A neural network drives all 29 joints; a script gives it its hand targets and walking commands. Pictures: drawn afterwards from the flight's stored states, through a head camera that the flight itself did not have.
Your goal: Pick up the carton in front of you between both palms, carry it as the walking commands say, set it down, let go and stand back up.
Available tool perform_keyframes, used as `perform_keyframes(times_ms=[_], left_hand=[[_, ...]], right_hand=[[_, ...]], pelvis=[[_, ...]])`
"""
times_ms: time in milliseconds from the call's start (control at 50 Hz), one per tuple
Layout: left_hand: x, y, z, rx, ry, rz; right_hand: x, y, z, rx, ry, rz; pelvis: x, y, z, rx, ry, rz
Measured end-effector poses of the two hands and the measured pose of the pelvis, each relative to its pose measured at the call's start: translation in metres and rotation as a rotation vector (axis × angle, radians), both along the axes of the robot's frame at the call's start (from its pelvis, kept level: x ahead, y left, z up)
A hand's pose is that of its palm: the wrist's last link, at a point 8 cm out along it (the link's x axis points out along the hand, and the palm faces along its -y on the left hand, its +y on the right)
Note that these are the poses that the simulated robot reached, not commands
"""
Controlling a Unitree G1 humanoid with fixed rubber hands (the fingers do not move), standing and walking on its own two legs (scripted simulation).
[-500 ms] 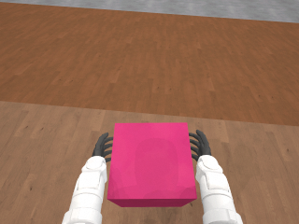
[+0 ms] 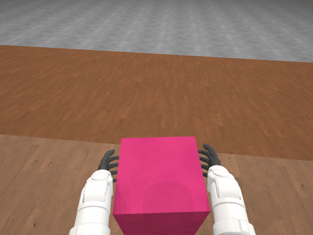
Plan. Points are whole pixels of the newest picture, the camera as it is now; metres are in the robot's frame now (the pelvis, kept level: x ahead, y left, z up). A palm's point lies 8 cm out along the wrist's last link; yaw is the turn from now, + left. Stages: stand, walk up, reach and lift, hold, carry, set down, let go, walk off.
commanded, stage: reach and lift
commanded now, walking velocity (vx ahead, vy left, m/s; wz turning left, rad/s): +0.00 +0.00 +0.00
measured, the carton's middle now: (159, 189) +0.29 +0.00 -0.06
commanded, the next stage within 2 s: hold in 0.74 s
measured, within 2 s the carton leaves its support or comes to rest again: neither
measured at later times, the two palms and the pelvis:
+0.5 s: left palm (103, 170) +0.30 +0.15 +0.03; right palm (213, 165) +0.31 -0.15 +0.04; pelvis +0.01 +0.00 +0.01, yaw +0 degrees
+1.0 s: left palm (102, 167) +0.29 +0.15 +0.05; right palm (216, 163) +0.30 -0.15 +0.06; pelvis +0.01 +0.00 +0.01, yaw +0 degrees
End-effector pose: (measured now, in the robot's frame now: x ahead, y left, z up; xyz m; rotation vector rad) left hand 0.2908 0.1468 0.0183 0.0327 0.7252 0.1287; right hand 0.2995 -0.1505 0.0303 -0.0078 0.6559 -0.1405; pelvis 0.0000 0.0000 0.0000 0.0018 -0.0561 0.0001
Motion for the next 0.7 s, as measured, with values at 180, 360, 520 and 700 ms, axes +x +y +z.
perform_keyframes(times_ms=[180,360,520,700], left_hand=[[0.004,0.001,0.006,-0.006,-0.016,0.001],[0.008,0.002,0.01,0.007,-0.016,-0.005],[0.01,0.001,0.014,0.015,-0.013,-0.014],[0.009,0.001,0.018,0.019,-0.014,-0.014]], right_hand=[[0.002,0.001,0.006,0.001,-0.015,-0.008],[0.007,0.002,0.01,-0.011,-0.014,0.002],[0.008,0.0,0.013,-0.02,-0.009,0.006],[0.008,0.0,0.017,-0.025,-0.006,0.011]], pelvis=[[-0.002,0.002,0.0,0.0,-0.005,-0.008],[0.006,0.003,0.003,0.0,-0.01,-0.007],[0.014,0.003,0.005,0.0,-0.016,-0.007],[0.017,0.002,0.007,0.0,-0.024,-0.005]])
